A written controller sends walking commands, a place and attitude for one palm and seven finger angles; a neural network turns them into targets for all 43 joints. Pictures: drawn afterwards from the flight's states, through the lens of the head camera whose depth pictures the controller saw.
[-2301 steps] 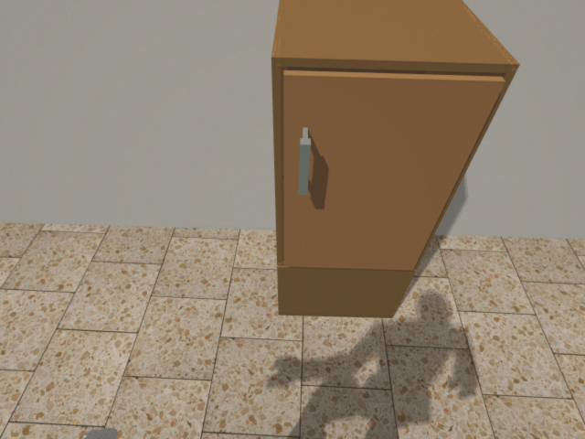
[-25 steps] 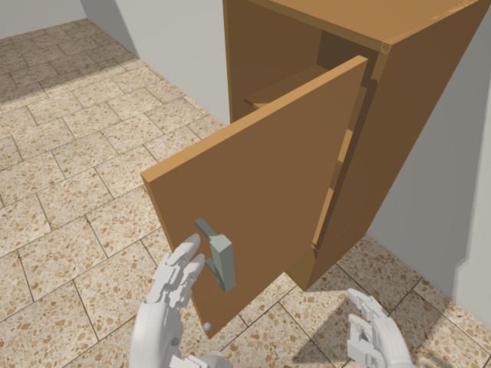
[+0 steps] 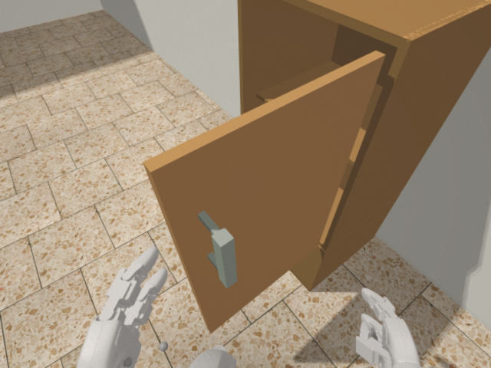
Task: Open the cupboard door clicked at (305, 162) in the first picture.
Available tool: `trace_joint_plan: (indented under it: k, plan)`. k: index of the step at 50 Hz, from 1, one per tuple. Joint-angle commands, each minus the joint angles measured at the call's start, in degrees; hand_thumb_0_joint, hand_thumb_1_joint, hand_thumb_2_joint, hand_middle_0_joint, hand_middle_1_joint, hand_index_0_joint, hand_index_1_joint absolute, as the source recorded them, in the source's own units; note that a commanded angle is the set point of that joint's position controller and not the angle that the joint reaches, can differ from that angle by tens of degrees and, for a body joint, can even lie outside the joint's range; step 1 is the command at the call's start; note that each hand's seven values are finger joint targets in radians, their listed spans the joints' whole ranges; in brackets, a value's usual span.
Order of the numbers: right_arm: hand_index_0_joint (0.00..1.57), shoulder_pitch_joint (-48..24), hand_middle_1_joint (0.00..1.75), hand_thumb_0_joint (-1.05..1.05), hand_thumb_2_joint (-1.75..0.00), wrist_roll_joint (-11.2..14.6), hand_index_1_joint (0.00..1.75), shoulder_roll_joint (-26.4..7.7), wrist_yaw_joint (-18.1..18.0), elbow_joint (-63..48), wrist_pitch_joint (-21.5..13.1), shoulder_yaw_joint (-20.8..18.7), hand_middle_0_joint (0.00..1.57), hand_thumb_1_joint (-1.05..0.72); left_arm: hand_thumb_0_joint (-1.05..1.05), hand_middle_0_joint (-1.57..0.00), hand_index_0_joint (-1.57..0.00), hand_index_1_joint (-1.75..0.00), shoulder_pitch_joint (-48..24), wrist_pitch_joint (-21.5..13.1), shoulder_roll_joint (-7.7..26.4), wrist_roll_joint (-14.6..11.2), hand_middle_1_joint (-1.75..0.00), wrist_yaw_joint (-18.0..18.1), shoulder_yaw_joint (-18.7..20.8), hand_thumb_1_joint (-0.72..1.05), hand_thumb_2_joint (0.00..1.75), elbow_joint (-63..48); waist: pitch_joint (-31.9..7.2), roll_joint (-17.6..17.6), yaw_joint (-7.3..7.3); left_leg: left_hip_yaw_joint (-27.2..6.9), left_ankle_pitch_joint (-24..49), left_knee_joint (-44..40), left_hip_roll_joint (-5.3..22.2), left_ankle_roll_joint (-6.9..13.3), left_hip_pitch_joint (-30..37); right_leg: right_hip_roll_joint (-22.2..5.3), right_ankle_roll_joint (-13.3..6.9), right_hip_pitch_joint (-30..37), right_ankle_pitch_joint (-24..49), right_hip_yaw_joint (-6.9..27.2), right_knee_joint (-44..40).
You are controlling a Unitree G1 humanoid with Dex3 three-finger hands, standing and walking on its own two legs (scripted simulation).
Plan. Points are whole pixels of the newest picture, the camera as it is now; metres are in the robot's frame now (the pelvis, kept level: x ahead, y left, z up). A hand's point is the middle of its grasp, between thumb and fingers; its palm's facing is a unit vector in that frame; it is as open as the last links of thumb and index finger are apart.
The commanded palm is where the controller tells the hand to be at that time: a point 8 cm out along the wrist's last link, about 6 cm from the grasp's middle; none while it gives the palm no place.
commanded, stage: slide the hand sideways off the handle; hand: left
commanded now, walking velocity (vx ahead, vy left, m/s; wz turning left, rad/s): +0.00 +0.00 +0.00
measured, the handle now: (217, 250) +0.27 +0.06 +0.09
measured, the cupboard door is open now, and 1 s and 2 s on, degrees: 91 91 91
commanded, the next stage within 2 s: draw the hand back to the body in 0.04 s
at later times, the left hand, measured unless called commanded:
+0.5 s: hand (127, 333) +0.15 +0.14 +0.13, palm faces -0.02 -1.00 -0.03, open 16.3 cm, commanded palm +0.11 +0.20 +0.15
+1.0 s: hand (50, 274) +0.19 +0.22 +0.18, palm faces +0.25 -0.90 -0.35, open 13.2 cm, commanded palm +0.15 +0.27 +0.22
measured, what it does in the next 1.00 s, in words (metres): rises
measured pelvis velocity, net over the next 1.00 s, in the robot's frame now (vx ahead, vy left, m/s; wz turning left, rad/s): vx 0.03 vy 0.02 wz -0.01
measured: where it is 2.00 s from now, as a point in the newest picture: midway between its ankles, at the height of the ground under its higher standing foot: outside the picture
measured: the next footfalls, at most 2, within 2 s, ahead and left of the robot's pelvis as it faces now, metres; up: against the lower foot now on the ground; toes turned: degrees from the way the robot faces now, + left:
none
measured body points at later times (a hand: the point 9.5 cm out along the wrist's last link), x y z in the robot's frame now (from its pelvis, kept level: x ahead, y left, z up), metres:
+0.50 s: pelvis +0.00 +0.01 +0.02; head +0.01 +0.00 +0.47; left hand +0.14 +0.19 +0.14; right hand +0.19 -0.20 -0.04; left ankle +0.05 +0.09 -0.66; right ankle -0.03 -0.10 -0.66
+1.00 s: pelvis +0.03 +0.02 +0.06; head +0.01 +0.01 +0.51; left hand +0.17 +0.27 +0.20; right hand +0.21 -0.20 +0.00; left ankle +0.05 +0.09 -0.66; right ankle -0.03 -0.10 -0.66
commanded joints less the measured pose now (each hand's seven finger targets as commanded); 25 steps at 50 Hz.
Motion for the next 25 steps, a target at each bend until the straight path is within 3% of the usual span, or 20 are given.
trace_joint_plan:
  k: [1, 7, 10, 15, 18, 20, 25]
  plan:
    - [0.20, -6.0, 0.30, 0.00, -0.90, 0.4, 0.30, -4.8, -0.7, -11.1, -3.4, -2.8, 0.20, -0.90, 0.00, -0.15, -0.15, -0.30, 6.6, -4.5, 2.0, -1.2, -0.30, -3.1, -0.6, -0.50, 0.30, -12.6, -4.4, -4.4, -0.81, -1.4, 9.2, -8.3, 0.7, 0.4, 10.0, -2.1, 2.0, -1.2, 18.5, 2.5, -12.1]
    - [0.20, -5.3, 0.30, 0.00, -0.90, 0.3, 0.30, -5.5, -1.0, -11.3, -4.3, -2.8, 0.20, -0.90, 0.00, -0.15, -0.15, -0.30, 3.8, -5.5, 2.0, -1.4, -0.30, -3.6, -2.0, -0.50, 0.30, -13.4, -3.9, -3.3, -1.17, -2.3, 6.4, -8.7, 1.0, 0.5, 10.2, -1.6, 1.2, -4.5, 12.3, 1.3, -11.6]
    - [0.20, -4.9, 0.30, 0.00, -0.90, 0.6, 0.30, -5.7, -1.5, -11.8, -3.8, -2.8, 0.20, -0.90, 0.00, -0.15, -0.15, -0.30, 2.4, -4.3, 5.3, -0.8, -0.30, -2.0, 0.6, -0.50, 0.30, -16.7, -6.0, -1.7, -0.22, -2.5, 6.3, -10.5, 1.6, 0.4, 12.7, -1.3, 1.0, -3.4, 11.1, 0.7, -11.8]
    - [0.20, -5.4, 0.30, 0.00, -0.90, 1.1, 0.30, -5.1, -2.3, -11.7, -2.5, -2.3, 0.20, -0.90, 0.00, -0.15, -0.15, -0.30, 2.2, -0.1, 6.8, -1.5, -0.30, -1.1, 4.9, -0.50, 0.30, -16.2, -3.3, -2.6, 0.20, -2.5, 5.4, -13.1, 1.9, 0.3, 14.3, -0.9, 1.0, -1.5, 10.6, 0.3, -14.4]
    - [0.20, -5.7, 0.30, 0.00, -0.90, 1.3, 0.30, -5.0, -2.4, -11.4, -2.6, -1.9, 0.20, -0.90, 0.00, -0.15, -0.15, -0.30, 1.7, 1.5, 7.6, -3.0, -0.30, -1.4, 7.0, -0.50, 0.30, -17.5, -2.5, -1.7, 0.30, -2.8, 5.0, -14.6, 2.0, 0.3, 15.7, -0.8, 1.0, -0.3, 10.6, -0.1, -15.6]
    - [0.20, -5.7, 0.30, 0.00, -0.90, 1.3, 0.30, -5.2, -2.5, -11.3, -2.9, -1.8, 0.20, -0.90, 0.00, -0.15, -0.15, -0.30, 2.0, 2.2, 7.1, -3.7, -0.30, -1.9, 7.3, -0.50, 0.30, -17.7, -1.8, -3.0, -0.06, -3.0, 5.6, -15.2, 2.2, 0.4, 16.6, -0.7, 1.1, 0.2, 11.4, -0.4, -16.2]
    - [0.20, -5.5, 0.30, 0.00, -0.90, 1.5, 0.30, -5.7, -2.7, -10.5, -4.2, -1.4, 0.20, -0.90, 0.00, -0.15, -0.15, -0.30, 0.5, 3.2, 9.1, -5.6, -0.30, -3.5, 10.2, -0.50, 0.30, -19.5, -1.0, -1.2, -0.02, -3.2, 6.5, -16.6, 2.2, 0.4, 18.4, -0.8, 1.1, 1.5, 12.6, -0.6, -17.7]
